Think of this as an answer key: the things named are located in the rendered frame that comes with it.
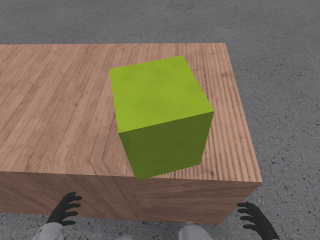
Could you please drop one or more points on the carton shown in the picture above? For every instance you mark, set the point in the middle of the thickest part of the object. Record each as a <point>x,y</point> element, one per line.
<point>163,116</point>

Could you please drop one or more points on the robot right thigh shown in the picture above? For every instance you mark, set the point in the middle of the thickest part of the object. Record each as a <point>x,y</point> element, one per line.
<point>193,232</point>

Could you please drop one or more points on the left robot forearm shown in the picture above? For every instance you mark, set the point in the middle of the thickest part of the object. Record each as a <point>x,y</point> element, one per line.
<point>50,231</point>

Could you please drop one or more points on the left robot hand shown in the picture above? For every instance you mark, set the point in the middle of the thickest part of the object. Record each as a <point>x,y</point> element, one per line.
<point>58,214</point>

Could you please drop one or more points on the right robot shin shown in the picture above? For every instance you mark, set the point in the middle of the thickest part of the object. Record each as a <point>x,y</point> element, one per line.
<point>188,223</point>

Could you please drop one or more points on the pedestal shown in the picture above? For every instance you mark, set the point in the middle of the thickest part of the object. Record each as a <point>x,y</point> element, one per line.
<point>59,134</point>

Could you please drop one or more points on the right robot hand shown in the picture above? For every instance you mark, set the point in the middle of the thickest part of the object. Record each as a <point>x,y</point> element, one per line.
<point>262,225</point>

